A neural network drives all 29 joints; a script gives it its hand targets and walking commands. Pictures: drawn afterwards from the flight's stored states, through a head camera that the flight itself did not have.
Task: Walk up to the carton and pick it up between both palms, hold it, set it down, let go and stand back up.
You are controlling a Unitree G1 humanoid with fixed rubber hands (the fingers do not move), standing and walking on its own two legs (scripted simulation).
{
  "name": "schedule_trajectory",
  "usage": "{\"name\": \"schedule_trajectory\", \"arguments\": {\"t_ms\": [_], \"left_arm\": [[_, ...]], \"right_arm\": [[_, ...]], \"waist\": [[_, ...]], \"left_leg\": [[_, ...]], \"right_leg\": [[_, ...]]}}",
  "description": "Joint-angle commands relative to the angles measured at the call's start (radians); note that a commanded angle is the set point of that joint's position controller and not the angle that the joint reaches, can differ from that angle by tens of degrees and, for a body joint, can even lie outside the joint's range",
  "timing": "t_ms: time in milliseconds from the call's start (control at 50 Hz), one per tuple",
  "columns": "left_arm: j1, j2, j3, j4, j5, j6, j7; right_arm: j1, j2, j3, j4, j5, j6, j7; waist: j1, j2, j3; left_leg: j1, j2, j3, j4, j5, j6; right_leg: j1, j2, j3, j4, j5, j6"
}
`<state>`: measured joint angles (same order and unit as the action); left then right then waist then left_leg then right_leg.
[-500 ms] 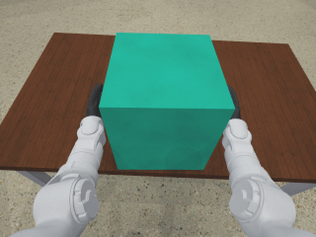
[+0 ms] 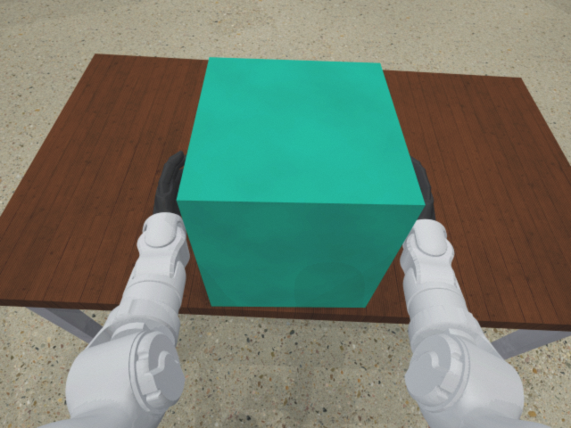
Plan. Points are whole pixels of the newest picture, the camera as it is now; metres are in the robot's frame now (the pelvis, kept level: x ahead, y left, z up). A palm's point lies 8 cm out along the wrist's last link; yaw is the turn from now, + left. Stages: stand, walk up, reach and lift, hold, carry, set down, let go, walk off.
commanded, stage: set down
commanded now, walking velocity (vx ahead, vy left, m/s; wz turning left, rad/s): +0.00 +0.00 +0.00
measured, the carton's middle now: (292, 190) +0.49 +0.03 +0.01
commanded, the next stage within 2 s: none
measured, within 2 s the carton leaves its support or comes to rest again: neither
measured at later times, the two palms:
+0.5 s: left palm (170, 211) +0.41 +0.20 +0.04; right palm (416, 215) +0.43 -0.16 +0.05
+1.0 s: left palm (156, 203) +0.43 +0.23 +0.03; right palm (423, 205) +0.46 -0.18 +0.03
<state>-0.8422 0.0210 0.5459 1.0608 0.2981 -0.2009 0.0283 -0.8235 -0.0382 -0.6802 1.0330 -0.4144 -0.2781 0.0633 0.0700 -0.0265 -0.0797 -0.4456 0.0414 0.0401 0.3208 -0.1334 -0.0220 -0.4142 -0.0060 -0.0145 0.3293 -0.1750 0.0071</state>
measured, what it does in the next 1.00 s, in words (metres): stands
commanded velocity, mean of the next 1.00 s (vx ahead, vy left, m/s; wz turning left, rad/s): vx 0.00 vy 0.00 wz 0.00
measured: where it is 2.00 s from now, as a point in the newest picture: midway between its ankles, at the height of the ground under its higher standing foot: outside the picture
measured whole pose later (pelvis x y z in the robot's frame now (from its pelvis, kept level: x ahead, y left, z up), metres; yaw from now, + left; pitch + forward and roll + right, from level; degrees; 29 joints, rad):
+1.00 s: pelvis -0.01 +0.00 -0.03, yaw -2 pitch +27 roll -2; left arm -1.11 0.26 -0.02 1.58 -0.28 -0.34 0.07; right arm -1.09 -0.30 0.12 1.51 0.36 -0.30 0.00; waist 0.10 -0.01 -0.27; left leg -0.85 0.09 0.04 0.61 -0.23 -0.04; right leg -0.79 0.04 -0.01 0.55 -0.23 0.00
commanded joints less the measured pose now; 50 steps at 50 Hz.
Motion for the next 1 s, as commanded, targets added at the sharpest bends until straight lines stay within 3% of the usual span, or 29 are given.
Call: {"name": "schedule_trajectory", "arguments": {"t_ms": [0, 400, 520, 560, 580, 620, 660, 720, 760, 820, 880, 980], "left_arm": [[-0.485, -0.395, -0.199, -0.019, 0.054, 0.012, -0.098], [-0.419, -0.395, -0.164, -0.055, 0.09, 0.032, -0.118], [-0.417, -0.233, -0.134, -0.051, 0.074, 0.01, -0.079], [-0.428, -0.08, -0.121, -0.067, 0.035, -0.011, -0.03], [-0.451, -0.002, -0.149, -0.076, -0.013, -0.022, 0.005], [-0.511, 0.088, -0.254, -0.041, -0.144, -0.044, 0.073], [-0.564, 0.164, -0.338, 0.046, -0.273, -0.061, 0.106], [-0.619, 0.261, -0.436, 0.185, -0.433, -0.119, 0.102], [-0.634, 0.323, -0.477, 0.26, -0.49, -0.153, 0.09], [-0.643, 0.383, -0.504, 0.347, -0.523, -0.176, 0.068], [-0.643, 0.401, -0.539, 0.399, -0.554, -0.181, 0.051], [-0.662, 0.427, -0.613, 0.393, -0.637, -0.185, 0.027]], "right_arm": [[-0.465, 0.427, 0.249, 0.023, -0.08, 0.0, 0.129], [-0.394, 0.437, 0.225, -0.036, -0.109, 0.032, 0.129], [-0.371, 0.27, 0.192, -0.036, -0.102, 0.035, 0.096], [-0.37, 0.105, 0.184, -0.016, -0.032, 0.023, 0.056], [-0.403, 0.017, 0.209, -0.009, 0.039, 0.012, 0.029], [-0.491, -0.078, 0.321, 0.043, 0.198, -0.002, -0.011], [-0.56, -0.148, 0.449, 0.092, 0.337, 0.001, -0.039], [-0.62, -0.248, 0.58, 0.124, 0.501, -0.003, -0.07], [-0.646, -0.309, 0.65, 0.157, 0.594, -0.019, -0.085], [-0.666, -0.394, 0.722, 0.248, 0.687, -0.049, -0.093], [-0.678, -0.46, 0.769, 0.333, 0.754, -0.072, -0.085], [-0.717, -0.536, 0.833, 0.37, 0.843, -0.083, -0.052]], "waist": [[-0.009, -0.011, -0.528], [-0.012, -0.011, -0.481], [0.002, -0.006, -0.528], [0.009, 0.0, -0.577], [0.011, 0.016, -0.633], [0.021, 0.043, -0.734], [0.027, 0.031, -0.81], [0.036, 0.013, -0.903], [0.037, 0.009, -0.95], [0.036, 0.013, -0.967], [0.033, 0.028, -0.935], [0.026, 0.016, -0.923]], "left_leg": [[0.325, -0.018, 0.095, 0.044, 0.375, 0.019], [0.35, -0.021, 0.091, 0.045, 0.393, 0.031], [0.364, -0.022, 0.103, 0.067, 0.441, 0.018], [0.364, -0.023, 0.105, 0.085, 0.48, 0.013], [0.344, -0.023, 0.101, 0.103, 0.505, 0.007], [0.28, -0.017, 0.084, 0.149, 0.526, -0.007], [0.227, -0.011, 0.065, 0.199, 0.516, -0.02], [0.176, -0.01, 0.051, 0.271, 0.49, -0.039], [0.152, -0.011, 0.049, 0.306, 0.513, -0.053], [0.127, -0.008, 0.054, 0.337, 0.561, -0.073], [0.13, -0.001, 0.053, 0.351, 0.575, -0.088], [0.075, -0.001, 0.052, 0.361, 0.514, -0.086]], "right_leg": [[0.171, 0.013, -0.094, 0.003, 0.302, 0.053], [0.127, 0.015, -0.098, -0.006, 0.259, 0.059], [0.092, 0.023, -0.089, -0.005, 0.25, 0.059], [0.073, 0.028, -0.078, 0.002, 0.256, 0.055], [0.059, 0.034, -0.067, 0.008, 0.271, 0.045], [0.011, 0.05, -0.048, 0.025, 0.304, 0.023], [-0.004, 0.055, -0.039, 0.054, 0.337, 0.015], [-0.001, 0.054, -0.04, 0.118, 0.395, 0.023], [0.002, 0.054, -0.047, 0.163, 0.454, 0.032], [-0.026, 0.057, -0.054, 0.212, 0.527, 0.044], [-0.099, 0.071, -0.064, 0.232, 0.505, 0.045], [-0.155, 0.085, -0.071, 0.255, 0.456, 0.045]]}}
